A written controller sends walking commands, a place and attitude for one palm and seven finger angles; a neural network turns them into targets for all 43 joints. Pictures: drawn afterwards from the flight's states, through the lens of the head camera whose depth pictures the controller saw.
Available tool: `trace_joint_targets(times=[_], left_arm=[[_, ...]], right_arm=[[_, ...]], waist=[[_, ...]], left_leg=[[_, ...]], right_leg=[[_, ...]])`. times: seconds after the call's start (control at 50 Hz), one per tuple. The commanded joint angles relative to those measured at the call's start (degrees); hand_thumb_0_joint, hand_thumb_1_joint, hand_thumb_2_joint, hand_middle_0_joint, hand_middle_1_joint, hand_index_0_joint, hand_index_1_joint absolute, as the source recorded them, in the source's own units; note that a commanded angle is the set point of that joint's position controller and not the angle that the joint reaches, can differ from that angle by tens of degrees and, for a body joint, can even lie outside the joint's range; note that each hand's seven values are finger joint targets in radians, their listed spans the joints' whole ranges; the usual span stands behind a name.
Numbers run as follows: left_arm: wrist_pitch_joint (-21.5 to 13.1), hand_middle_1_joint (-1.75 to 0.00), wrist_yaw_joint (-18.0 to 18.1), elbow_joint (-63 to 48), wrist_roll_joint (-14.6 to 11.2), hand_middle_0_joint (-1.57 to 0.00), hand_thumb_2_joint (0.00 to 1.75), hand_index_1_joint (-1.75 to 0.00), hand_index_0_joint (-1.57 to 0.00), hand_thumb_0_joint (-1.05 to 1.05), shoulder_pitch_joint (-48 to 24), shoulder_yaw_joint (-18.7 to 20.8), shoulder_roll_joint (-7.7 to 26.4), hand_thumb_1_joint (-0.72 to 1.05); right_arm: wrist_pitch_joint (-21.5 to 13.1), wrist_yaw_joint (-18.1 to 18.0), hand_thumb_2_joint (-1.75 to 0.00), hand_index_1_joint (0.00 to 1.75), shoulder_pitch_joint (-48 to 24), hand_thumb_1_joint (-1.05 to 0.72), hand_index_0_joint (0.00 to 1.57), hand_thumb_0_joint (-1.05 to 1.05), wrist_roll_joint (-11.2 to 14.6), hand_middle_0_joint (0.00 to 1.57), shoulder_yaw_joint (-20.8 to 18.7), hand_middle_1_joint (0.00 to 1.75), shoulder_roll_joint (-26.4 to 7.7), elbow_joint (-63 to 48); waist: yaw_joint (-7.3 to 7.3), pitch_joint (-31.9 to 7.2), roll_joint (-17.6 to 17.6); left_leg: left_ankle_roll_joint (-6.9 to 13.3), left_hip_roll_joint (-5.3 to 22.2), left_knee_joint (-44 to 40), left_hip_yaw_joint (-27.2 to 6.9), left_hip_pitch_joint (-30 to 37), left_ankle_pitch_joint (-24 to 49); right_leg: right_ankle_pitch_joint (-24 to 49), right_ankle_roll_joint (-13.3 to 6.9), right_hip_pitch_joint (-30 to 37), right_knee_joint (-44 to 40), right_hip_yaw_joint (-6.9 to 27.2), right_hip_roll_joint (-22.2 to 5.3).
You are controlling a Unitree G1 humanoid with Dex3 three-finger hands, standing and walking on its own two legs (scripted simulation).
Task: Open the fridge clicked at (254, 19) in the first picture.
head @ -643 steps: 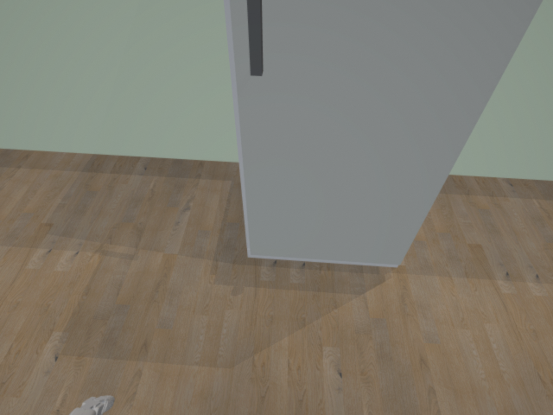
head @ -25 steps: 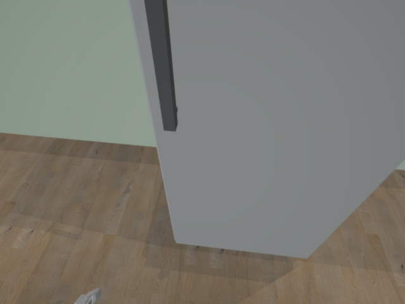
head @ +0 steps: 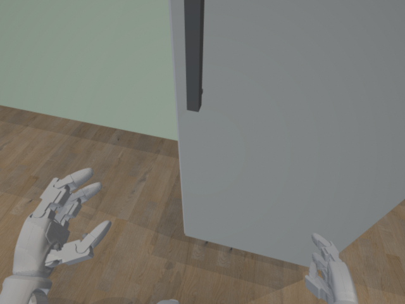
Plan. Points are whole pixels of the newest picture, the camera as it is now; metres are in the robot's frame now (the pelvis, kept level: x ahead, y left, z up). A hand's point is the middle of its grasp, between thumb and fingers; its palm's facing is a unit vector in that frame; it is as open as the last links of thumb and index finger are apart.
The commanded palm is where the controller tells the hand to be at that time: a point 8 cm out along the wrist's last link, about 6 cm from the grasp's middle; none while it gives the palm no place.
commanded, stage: raise the hand to about handle height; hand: left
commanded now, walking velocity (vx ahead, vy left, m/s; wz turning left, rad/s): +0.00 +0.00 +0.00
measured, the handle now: (197, 34) +0.48 +0.08 +0.30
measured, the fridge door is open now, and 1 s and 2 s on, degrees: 0 0 0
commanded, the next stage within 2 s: move the hooked fingers beside the handle in 1.50 s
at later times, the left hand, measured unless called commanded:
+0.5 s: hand (77, 169) +0.26 +0.24 +0.17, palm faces -0.09 -0.99 -0.14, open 12.6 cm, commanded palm +0.23 +0.29 +0.20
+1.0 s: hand (2, 73) +0.28 +0.28 +0.32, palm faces +0.01 -0.98 -0.21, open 13.9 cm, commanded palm +0.26 +0.32 +0.31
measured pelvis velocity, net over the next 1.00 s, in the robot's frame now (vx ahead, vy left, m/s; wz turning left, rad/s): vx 0.01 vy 0.01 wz -0.02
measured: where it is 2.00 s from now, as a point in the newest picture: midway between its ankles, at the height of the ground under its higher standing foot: outside the picture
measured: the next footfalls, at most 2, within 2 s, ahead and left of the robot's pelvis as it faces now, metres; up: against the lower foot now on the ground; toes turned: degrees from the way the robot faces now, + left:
none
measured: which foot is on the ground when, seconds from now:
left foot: down 0.00-1.00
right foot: down 0.00-1.00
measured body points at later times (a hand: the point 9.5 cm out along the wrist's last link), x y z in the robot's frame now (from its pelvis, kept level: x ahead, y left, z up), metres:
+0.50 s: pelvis +0.02 +0.02 +0.03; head +0.00 +0.01 +0.48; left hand +0.26 +0.29 +0.18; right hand +0.19 -0.23 -0.03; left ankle +0.04 +0.12 -0.70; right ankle -0.01 -0.09 -0.70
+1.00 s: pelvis +0.01 +0.01 +0.04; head -0.03 -0.02 +0.48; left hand +0.27 +0.33 +0.33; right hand +0.21 -0.20 -0.03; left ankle +0.04 +0.12 -0.70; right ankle -0.01 -0.09 -0.70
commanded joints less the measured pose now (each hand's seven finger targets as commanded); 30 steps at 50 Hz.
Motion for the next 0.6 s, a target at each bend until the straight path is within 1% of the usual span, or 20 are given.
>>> trace_joint_targets(times=[0.0, 0.02, 0.04, 0.08, 0.12, 0.16, 0.18, 0.2, 0.22, 0.24, 0.28, 0.3, 0.32, 0.36, 0.42, 0.44, 0.48, 0.52, 0.54, 0.58], left_arm=[[5.9, -0.76, -7.0, -2.7, 0.5, -0.25, 0.59, -0.76, -0.25, 0.00, -15.3, 0.0, 10.8, 0.18], [9.4, -0.78, -7.4, 1.6, 0.7, -0.25, 0.58, -0.78, -0.25, 0.00, -13.1, 3.4, 13.2, 0.15], [12.4, -0.80, -8.0, 1.5, 0.3, -0.25, 0.57, -0.80, -0.25, 0.00, -13.2, 4.7, 14.1, 0.13], [17.6, -0.82, -8.1, -0.4, -1.7, -0.26, 0.55, -0.82, -0.26, 0.00, -13.5, 10.7, 18.3, 0.08], [18.9, -0.86, -6.2, -5.4, -5.0, -0.26, 0.53, -0.86, -0.26, 0.00, -13.8, 18.1, 21.4, 0.04], [17.3, -0.88, -4.1, -13.1, -7.3, -0.27, 0.51, -0.88, -0.27, 0.00, -14.3, 19.5, 19.6, -0.01], [16.1, -0.90, -3.2, -15.9, -7.6, -0.27, 0.50, -0.90, -0.27, 0.00, -14.1, 18.0, 17.5, -0.03], [15.3, -0.92, -2.6, -16.9, -7.5, -0.27, 0.49, -0.92, -0.27, 0.00, -13.7, 17.0, 16.3, -0.06], [15.3, -0.93, -2.6, -16.4, -6.9, -0.27, 0.48, -0.93, -0.27, 0.00, -13.5, 15.7, 15.5, -0.08], [15.5, -0.94, -2.9, -15.4, -6.2, -0.27, 0.47, -0.94, -0.27, 0.00, -14.7, 13.3, 14.1, -0.10], [18.1, -0.98, -4.0, -11.8, -4.4, -0.27, 0.45, -0.98, -0.27, 0.00, -15.9, 10.2, 13.3, -0.15], [19.9, -0.99, -4.7, -10.3, -3.8, -0.28, 0.44, -0.99, -0.28, 0.00, -17.3, 9.0, 13.3, -0.17], [21.8, -1.00, -5.3, -9.3, -3.1, -0.28, 0.43, -1.00, -0.28, 0.00, -18.4, 9.3, 14.5, -0.20], [25.1, -1.03, -6.0, -10.7, -2.4, -0.28, 0.41, -1.03, -0.28, 0.00, -23.4, 10.9, 18.2, -0.24], [26.1, -1.08, -5.2, -16.5, -2.5, -0.29, 0.38, -1.08, -0.29, 0.00, -29.4, 16.7, 24.7, -0.31], [25.7, -1.10, -4.9, -19.0, -2.8, -0.29, 0.37, -1.10, -0.29, 0.00, -31.7, 17.6, 24.9, -0.34], [24.6, -1.12, -4.3, -21.3, -3.8, -0.29, 0.35, -1.12, -0.29, 0.00, -34.1, 19.2, 25.2, -0.38], [24.6, -1.15, -4.5, -19.6, -4.6, -0.29, 0.33, -1.15, -0.29, 0.00, -34.0, 20.8, 26.0, -0.43], [25.5, -1.17, -5.0, -17.2, -5.0, -0.30, 0.32, -1.17, -0.30, 0.00, -34.3, 19.8, 24.3, -0.45], [29.1, -1.20, -6.1, -11.0, -4.7, -0.30, 0.30, -1.20, -0.30, 0.00, -35.9, 18.1, 23.4, -0.50]], right_arm=[[-3.6, -2.0, -0.90, 0.30, -1.2, -0.90, 0.20, 0.00, 1.5, 0.20, -2.1, 0.30, -7.3, -6.1], [-3.3, -2.1, -0.90, 0.30, -1.8, -0.90, 0.20, 0.00, 1.7, 0.20, -2.2, 0.30, -7.3, -6.1], [-2.9, -1.9, -0.90, 0.30, -2.5, -0.90, 0.20, 0.00, 1.7, 0.20, -1.8, 0.30, -7.2, -7.3], [-2.6, -2.0, -0.90, 0.30, -4.7, -0.90, 0.20, 0.00, 1.8, 0.20, -1.2, 0.30, -6.7, -9.5], [-3.0, -1.7, -0.90, 0.30, -5.8, -0.90, 0.20, 0.00, 1.4, 0.20, -0.4, 0.30, -5.4, -10.4], [-4.3, -1.1, -0.90, 0.30, -5.1, -0.90, 0.20, 0.00, 1.3, 0.20, 0.2, 0.30, -4.1, -10.9], [-5.2, -0.7, -0.90, 0.30, -4.8, -0.90, 0.20, 0.00, 1.2, 0.20, 0.4, 0.30, -4.0, -10.7], [-6.0, -0.4, -0.90, 0.30, -4.0, -0.90, 0.20, 0.00, 1.1, 0.20, 0.3, 0.30, -4.1, -10.1], [-6.5, -0.1, -0.90, 0.30, -3.6, -0.90, 0.20, 0.00, 0.9, 0.20, 0.2, 0.30, -4.5, -9.6], [-6.8, 0.0, -0.90, 0.30, -3.1, -0.90, 0.20, 0.00, 1.2, 0.20, 0.0, 0.30, -5.0, -8.6], [-7.2, -0.1, -0.90, 0.30, -2.2, -0.90, 0.20, 0.00, 1.7, 0.20, -0.4, 0.30, -5.9, -7.3], [-7.3, -0.4, -0.90, 0.30, -2.1, -0.90, 0.20, 0.00, 2.0, 0.20, -0.5, 0.30, -6.2, -7.0], [-7.1, -0.7, -0.90, 0.30, -2.2, -0.90, 0.20, 0.00, 2.1, 0.20, -0.6, 0.30, -6.8, -6.8], [-6.6, -1.4, -0.90, 0.30, -2.6, -0.90, 0.20, 0.00, 2.5, 0.20, -0.6, 0.30, -7.1, -7.2], [-6.2, -2.0, -0.90, 0.30, -4.1, -0.90, 0.20, 0.00, 2.1, 0.20, 0.0, 0.30, -6.7, -7.8], [-6.1, -2.0, -0.90, 0.30, -4.5, -0.90, 0.20, 0.00, 2.0, 0.20, 0.3, 0.30, -6.3, -8.0], [-6.2, -2.0, -0.90, 0.30, -5.3, -0.90, 0.20, 0.00, 1.9, 0.20, 0.9, 0.30, -5.6, -8.1], [-6.1, -1.7, -0.90, 0.30, -5.5, -0.90, 0.20, 0.00, 1.8, 0.20, 1.2, 0.30, -5.5, -7.4], [-5.8, -1.6, -0.90, 0.30, -5.6, -0.90, 0.20, 0.00, 2.1, 0.20, 1.4, 0.30, -5.4, -6.9], [-4.9, -1.4, -0.90, 0.30, -5.9, -0.90, 0.20, 0.00, 2.5, 0.20, 1.6, 0.30, -5.9, -6.2]], waist=[[-6.41, -0.4, -2.7], [-4.61, -0.4, -3.2], [-3.62, -2.3, -3.8], [-1.02, -7.4, -4.9], [1.36, -12.3, -4.5], [1.68, -15.6, -1.3], [1.39, -14.8, 0.8], [0.78, -14.1, 1.1], [0.57, -12.8, 0.0], [-0.61, -10.5, 1.1], [-1.53, -6.0, 3.7], [-2.07, -3.2, 3.4], [-1.53, -1.4, 1.9], [-1.55, -2.3, 2.1], [-0.35, -6.2, 1.4], [-0.32, -9.0, 2.9], [-0.06, -11.4, 5.0], [0.67, -11.5, 6.5], [0.19, -10.6, 7.4], [-0.15, -5.4, 6.1]], left_leg=[[2.5, -0.7, -9.8, 0.5, 5.6, 3.0], [2.4, -0.8, -10.4, 0.9, 5.4, 3.5], [2.4, -1.1, -11.4, 1.0, 5.6, 4.3], [2.5, -1.4, -13.1, 1.1, 7.7, 7.7], [2.3, -1.3, -13.8, 0.9, 10.1, 12.4], [2.1, -1.3, -15.2, 1.1, 14.1, 17.0], [1.9, -1.2, -15.7, 1.4, 15.8, 18.2], [1.9, -1.1, -15.8, 1.7, 17.1, 19.2], [1.9, -0.9, -15.8, 1.7, 16.9, 20.1], [2.0, -0.9, -16.2, 2.0, 17.5, 20.2], [1.9, -0.6, -17.4, 2.0, 17.5, 17.8], [2.0, -0.5, -18.2, 1.7, 17.0, 15.7], [2.1, -0.5, -18.8, 1.7, 16.7, 15.6], [2.3, -0.7, -20.3, 1.2, 17.6, 13.5], [2.6, -0.8, -21.4, 0.5, 21.2, 15.2], [2.5, -1.0, -21.8, 0.3, 23.0, 16.6], [1.9, -0.9, -22.3, -0.1, 25.9, 18.8], [1.6, -1.0, -22.3, 0.1, 27.1, 21.6], [1.5, -1.1, -22.6, 0.3, 27.3, 22.1], [1.2, -0.8, -24.0, -0.1, 25.5, 19.2]], right_leg=[[2.6, 2.3, -4.7, -15.8, 10.5, -0.9], [2.2, 2.4, -3.3, -16.4, 10.9, -1.2], [2.4, 2.6, -1.3, -16.7, 10.7, -1.8], [5.6, 2.8, 3.8, -16.7, 9.8, -2.2], [11.7, 2.6, 9.4, -15.7, 8.7, -1.8], [19.7, 2.2, 11.2, -14.1, 5.6, -0.8], [21.8, 1.9, 10.1, -13.9, 4.7, -0.2], [23.3, 1.9, 9.2, -13.8, 4.1, 0.1], [25.1, 2.0, 9.4, -14.3, 4.6, 0.2], [25.9, 2.1, 7.8, -14.7, 4.5, 0.2], [22.9, 2.1, 5.1, -15.8, 4.2, 0.2], [20.7, 2.2, 3.9, -16.9, 4.4, 0.1], [20.3, 2.1, 4.5, -17.7, 4.7, 0.2], [16.9, 2.1, 5.0, -19.0, 4.8, 0.1], [16.6, 1.8, 8.0, -19.9, 4.7, 0.2], [17.7, 1.5, 9.5, -19.6, 4.2, 0.2], [19.6, 1.2, 11.1, -19.3, 3.5, 0.6], [22.9, 0.9, 12.6, -19.8, 3.7, 0.7], [24.2, 0.8, 12.5, -19.8, 3.5, 0.6], [22.3, 0.9, 10.6, -20.9, 3.3, 0.6]])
